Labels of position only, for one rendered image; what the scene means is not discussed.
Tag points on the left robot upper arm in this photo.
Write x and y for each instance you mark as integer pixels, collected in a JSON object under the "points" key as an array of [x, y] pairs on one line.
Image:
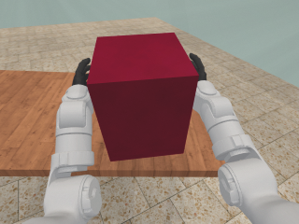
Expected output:
{"points": [[70, 200]]}

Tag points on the carton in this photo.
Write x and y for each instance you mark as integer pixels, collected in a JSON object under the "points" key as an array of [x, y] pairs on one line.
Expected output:
{"points": [[142, 88]]}

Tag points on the right robot hand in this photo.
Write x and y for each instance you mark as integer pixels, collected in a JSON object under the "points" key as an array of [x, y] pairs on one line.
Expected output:
{"points": [[196, 62]]}

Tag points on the right robot upper arm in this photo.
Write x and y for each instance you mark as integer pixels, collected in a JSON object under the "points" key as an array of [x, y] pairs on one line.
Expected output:
{"points": [[249, 185]]}

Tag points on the robot right forearm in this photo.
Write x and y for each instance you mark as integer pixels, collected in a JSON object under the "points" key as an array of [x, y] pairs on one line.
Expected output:
{"points": [[229, 141]]}

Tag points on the robot left forearm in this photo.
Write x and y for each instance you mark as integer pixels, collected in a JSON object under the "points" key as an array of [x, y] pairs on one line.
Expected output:
{"points": [[74, 130]]}

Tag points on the left robot hand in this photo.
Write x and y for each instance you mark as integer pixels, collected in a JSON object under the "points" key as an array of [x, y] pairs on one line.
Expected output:
{"points": [[80, 76]]}

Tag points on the table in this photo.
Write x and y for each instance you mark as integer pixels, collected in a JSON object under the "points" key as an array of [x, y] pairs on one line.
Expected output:
{"points": [[29, 101]]}

